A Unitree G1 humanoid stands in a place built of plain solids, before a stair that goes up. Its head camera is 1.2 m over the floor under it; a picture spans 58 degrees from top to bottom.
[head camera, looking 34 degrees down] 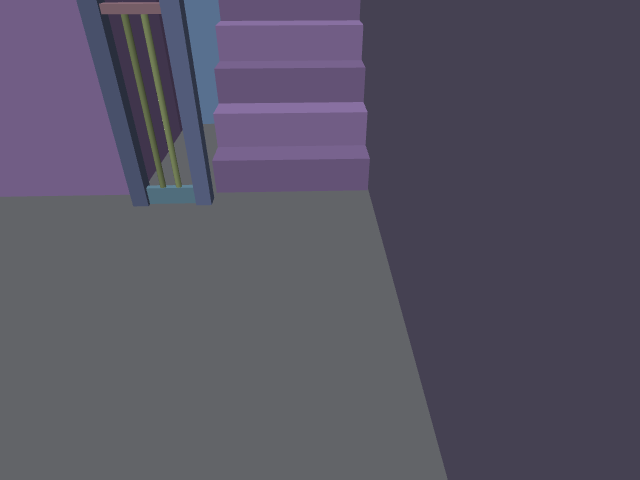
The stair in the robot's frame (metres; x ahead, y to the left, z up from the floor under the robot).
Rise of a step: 0.20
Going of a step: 0.20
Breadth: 0.90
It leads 2 degrees to the left of straight ahead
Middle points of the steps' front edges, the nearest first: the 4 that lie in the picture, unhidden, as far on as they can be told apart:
2.30 0.16 0.20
2.50 0.17 0.41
2.70 0.18 0.61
2.90 0.18 0.81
